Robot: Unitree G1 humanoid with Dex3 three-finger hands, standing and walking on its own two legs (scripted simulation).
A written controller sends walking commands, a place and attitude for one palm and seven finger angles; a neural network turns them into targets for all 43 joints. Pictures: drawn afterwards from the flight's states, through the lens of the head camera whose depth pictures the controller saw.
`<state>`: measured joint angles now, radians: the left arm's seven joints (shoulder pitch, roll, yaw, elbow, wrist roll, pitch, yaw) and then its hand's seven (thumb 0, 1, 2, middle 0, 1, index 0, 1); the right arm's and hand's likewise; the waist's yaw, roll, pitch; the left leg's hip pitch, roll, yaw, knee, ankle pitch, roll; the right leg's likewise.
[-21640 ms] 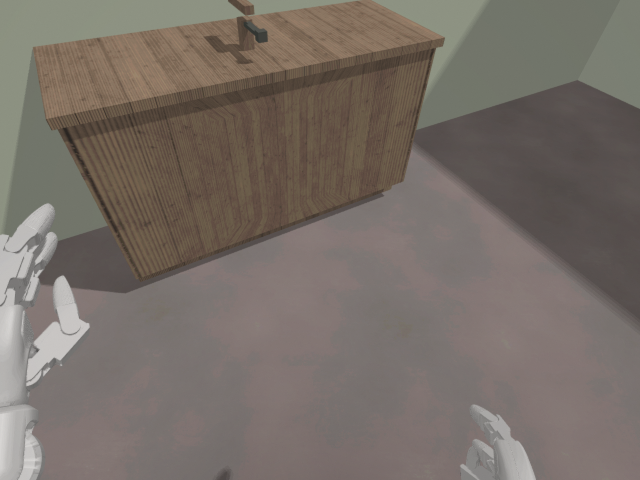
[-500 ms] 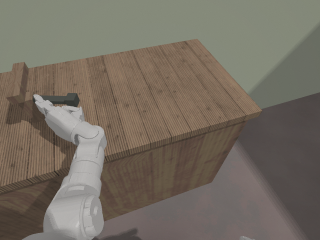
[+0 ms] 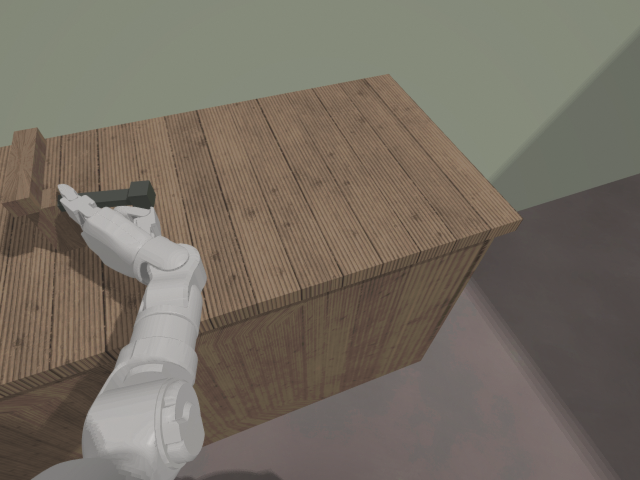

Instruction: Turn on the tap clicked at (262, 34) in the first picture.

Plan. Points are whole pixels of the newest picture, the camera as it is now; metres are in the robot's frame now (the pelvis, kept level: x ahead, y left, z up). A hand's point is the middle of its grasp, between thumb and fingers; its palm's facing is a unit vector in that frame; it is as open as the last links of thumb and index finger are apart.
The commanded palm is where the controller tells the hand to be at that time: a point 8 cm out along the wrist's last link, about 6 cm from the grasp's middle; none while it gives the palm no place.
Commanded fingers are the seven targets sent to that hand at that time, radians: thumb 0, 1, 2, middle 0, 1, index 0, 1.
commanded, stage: lift the hand up off the lever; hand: left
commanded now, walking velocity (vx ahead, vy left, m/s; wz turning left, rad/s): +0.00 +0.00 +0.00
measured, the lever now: (142, 195) +0.47 +0.24 +0.09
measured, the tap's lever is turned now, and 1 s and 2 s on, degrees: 78 78 78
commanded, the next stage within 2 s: none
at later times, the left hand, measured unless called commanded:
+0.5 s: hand (142, 212) +0.42 +0.22 +0.11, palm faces +0.83 -0.56 -0.08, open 7.8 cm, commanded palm +0.36 +0.22 +0.12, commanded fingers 0.00 0.90 0.90 -0.15 -0.15 -0.15 -0.15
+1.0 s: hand (135, 212) +0.40 +0.21 +0.13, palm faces +0.83 -0.55 -0.08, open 7.8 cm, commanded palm +0.35 +0.22 +0.14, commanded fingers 0.00 0.90 0.90 -0.15 -0.15 -0.15 -0.15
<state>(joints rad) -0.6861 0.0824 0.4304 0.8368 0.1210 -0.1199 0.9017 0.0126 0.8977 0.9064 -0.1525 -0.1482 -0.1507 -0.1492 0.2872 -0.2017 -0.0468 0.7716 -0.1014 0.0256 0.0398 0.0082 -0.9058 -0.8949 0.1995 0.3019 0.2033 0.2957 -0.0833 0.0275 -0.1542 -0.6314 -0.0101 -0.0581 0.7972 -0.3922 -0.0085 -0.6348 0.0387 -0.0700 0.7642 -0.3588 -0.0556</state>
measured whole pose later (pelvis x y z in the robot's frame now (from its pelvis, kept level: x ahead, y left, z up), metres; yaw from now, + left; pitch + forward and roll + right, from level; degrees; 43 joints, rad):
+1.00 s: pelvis +0.00 -0.01 +0.02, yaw +1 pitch +6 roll +0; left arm -0.57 0.02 0.31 0.58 0.07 0.09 0.87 0.01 0.90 0.90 -0.15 -0.15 -0.16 -0.15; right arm 0.19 -0.20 -0.03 0.77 -0.07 0.03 0.00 0.01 -0.91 -0.89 0.20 0.30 0.20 0.30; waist -0.02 0.03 -0.12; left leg -0.44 -0.01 -0.07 0.66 -0.34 -0.02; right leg -0.44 0.04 -0.08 0.64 -0.32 -0.06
